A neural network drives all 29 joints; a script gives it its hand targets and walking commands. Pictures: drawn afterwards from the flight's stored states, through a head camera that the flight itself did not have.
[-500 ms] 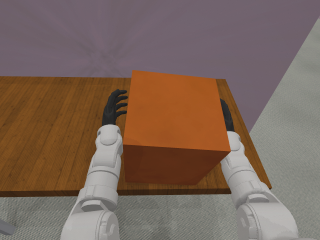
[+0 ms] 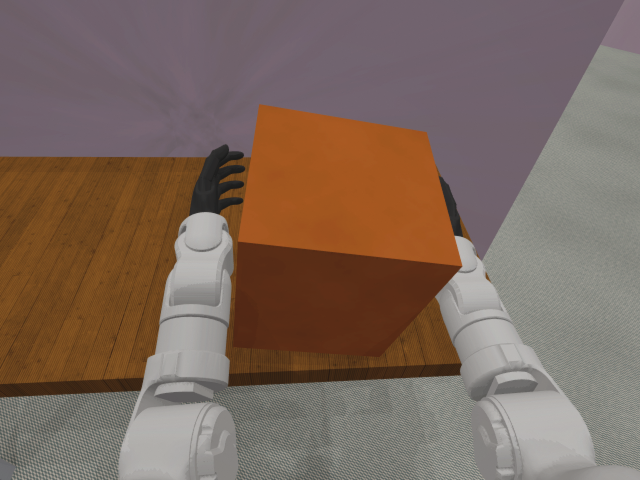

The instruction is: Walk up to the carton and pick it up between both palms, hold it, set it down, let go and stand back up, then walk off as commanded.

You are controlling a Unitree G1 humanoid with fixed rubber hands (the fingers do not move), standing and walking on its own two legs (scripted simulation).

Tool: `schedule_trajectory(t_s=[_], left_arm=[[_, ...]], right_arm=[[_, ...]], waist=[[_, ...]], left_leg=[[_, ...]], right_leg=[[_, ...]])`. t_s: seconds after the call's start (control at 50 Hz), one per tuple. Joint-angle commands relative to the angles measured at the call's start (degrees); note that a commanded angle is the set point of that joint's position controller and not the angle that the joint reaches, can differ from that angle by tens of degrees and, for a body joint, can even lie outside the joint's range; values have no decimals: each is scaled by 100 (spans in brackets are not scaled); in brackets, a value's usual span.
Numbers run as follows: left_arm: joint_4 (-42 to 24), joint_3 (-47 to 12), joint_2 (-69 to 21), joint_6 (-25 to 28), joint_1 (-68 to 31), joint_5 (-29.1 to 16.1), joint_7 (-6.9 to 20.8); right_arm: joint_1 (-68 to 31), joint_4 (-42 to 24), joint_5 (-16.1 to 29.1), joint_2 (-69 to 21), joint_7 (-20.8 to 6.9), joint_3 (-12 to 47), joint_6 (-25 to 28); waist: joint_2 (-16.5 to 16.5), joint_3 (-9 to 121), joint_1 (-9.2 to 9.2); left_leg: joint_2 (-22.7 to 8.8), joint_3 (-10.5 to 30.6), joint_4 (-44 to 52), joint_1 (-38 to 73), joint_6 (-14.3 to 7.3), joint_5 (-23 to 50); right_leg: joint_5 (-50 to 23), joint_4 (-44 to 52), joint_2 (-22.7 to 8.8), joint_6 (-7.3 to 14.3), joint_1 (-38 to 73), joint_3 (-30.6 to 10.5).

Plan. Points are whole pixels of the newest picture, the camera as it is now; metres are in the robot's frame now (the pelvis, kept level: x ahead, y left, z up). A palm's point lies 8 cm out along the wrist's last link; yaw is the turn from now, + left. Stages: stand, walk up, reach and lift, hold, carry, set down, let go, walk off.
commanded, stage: reach and lift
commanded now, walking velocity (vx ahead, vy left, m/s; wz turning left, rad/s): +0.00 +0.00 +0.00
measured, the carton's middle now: (325, 244) +0.37 -0.01 +0.10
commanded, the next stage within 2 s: hold in 1.88 s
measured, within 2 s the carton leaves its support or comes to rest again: neither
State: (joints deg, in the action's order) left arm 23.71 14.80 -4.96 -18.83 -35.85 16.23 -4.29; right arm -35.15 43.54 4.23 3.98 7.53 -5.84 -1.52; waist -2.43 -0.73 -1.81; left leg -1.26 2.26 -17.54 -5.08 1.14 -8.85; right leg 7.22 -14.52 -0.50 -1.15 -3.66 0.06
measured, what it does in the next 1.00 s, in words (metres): stands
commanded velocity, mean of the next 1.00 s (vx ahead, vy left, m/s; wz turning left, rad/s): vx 0.00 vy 0.00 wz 0.00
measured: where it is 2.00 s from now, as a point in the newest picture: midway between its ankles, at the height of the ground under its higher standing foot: outside the picture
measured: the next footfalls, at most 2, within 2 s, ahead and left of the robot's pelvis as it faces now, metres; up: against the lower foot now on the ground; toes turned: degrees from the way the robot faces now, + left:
none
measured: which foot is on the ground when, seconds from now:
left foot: down 0.00-1.00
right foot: down 0.00-1.00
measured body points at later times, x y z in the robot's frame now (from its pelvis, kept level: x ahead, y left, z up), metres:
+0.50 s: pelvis +0.00 +0.01 +0.00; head -0.04 +0.03 +0.45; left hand +0.38 +0.15 +0.19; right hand +0.38 -0.15 +0.15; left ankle +0.01 +0.13 -0.75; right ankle +0.01 -0.13 -0.75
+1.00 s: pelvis -0.01 +0.00 +0.00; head -0.07 +0.03 +0.44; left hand +0.39 +0.16 +0.22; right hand +0.39 -0.15 +0.20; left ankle +0.01 +0.13 -0.75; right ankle +0.01 -0.13 -0.75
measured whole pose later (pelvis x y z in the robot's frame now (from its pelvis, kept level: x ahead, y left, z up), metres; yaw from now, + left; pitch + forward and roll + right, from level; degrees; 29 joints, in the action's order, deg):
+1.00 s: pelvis -0.01 +0.00 +0.00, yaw +1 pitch -7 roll -1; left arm 19.7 18.4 -0.9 -37.4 -44.5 17.7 -0.1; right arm -45.5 41.3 11.6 5.5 10.8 -2.1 -19.1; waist -2.5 1.3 -4.1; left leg -0.9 3.2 -20.2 -3.1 0.9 -10.0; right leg 8.1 -15.9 -0.7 -1.4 -0.7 1.0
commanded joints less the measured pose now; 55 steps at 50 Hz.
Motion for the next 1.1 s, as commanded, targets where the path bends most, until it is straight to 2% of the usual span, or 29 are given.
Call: schedule_trajectory(t_s=[0.0, 0.22, 0.42, 0.52, 0.72, 0.94, 1.08], left_arm=[[-262, -2141, -3102, -198, -2481, -269, 986], [-1281, -2800, -3131, -681, -2778, -620, 1045], [-1418, -2684, -3030, -1308, -2866, -624, 1141], [-1293, -2582, -3029, -1495, -3165, -597, 1173], [-897, -2272, -2996, -1650, -3746, -569, 1251], [-548, -2059, -2953, -1646, -4218, -602, 1299], [-568, -2067, -2950, -1660, -4404, -703, 1298]], right_arm=[[-4353, -1998, 74, -3189, -569, 1880, 329], [-4578, -2871, 560, -3250, -375, 2421, -47], [-4893, -3262, 942, -3250, -211, 2600, -666], [-5187, -3068, 1024, -3256, -218, 2470, -907], [-5667, -2553, 1069, -3310, -238, 2163, -1180], [-6098, -2331, 1142, -3410, -202, 2034, -1297], [-6209, -2382, 1268, -3457, -154, 2093, -1402]], waist=[[25, 1996, -65], [329, 2237, -235], [200, 2112, -247], [252, 2023, -273], [322, 1962, -279], [311, 2124, -281], [288, 2275, -287]], left_leg=[[359, -435, 84, 828, -99, 1100], [395, -315, -246, 1160, 99, 1958], [426, -260, -225, 952, -1, 1637], [400, -245, -146, 855, -29, 1320], [405, -294, -41, 666, -59, 939], [431, -312, -43, 607, -94, 864], [443, -305, -92, 598, -81, 1000]], right_leg=[[-1061, 39, 326, -152, 766, 438], [-1710, -111, 432, -150, 918, 515], [-1479, -126, 453, -160, 945, 443], [-1010, -81, 461, -116, 809, 439], [-582, -23, 444, -91, 742, 397], [-527, 10, 431, -115, 738, 378], [-638, -16, 447, -131, 798, 360]])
